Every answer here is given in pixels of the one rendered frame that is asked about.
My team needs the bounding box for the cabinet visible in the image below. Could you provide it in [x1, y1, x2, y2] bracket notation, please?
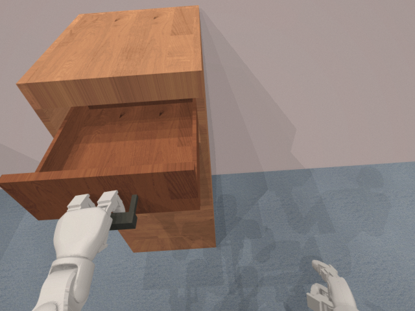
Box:
[16, 5, 216, 253]

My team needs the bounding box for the drawer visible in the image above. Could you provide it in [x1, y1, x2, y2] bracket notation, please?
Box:
[0, 98, 200, 220]

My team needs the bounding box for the handle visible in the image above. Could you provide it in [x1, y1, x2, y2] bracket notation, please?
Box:
[110, 194, 138, 231]

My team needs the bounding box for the right robot hand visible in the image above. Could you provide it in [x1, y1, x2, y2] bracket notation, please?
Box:
[307, 260, 357, 311]

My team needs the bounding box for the left robot hand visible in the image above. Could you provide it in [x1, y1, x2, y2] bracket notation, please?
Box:
[53, 190, 125, 261]

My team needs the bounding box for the robot left forearm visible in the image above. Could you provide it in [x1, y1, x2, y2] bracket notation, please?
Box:
[32, 256, 95, 311]

